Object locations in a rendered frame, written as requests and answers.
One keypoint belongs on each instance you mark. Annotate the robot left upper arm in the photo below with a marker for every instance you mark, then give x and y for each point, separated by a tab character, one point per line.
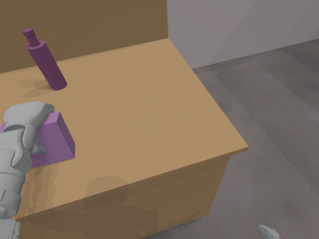
9	229

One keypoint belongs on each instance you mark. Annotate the table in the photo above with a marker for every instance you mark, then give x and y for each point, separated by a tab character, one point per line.
151	143

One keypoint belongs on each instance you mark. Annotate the sponge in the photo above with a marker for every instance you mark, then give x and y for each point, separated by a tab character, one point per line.
55	137

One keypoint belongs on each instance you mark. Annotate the right robot hand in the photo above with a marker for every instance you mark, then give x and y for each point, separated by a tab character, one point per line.
267	232

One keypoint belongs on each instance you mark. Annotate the robot left forearm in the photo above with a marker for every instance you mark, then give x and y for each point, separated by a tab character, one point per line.
17	141

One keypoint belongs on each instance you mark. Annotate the left robot hand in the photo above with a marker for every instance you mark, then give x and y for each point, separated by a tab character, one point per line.
33	113

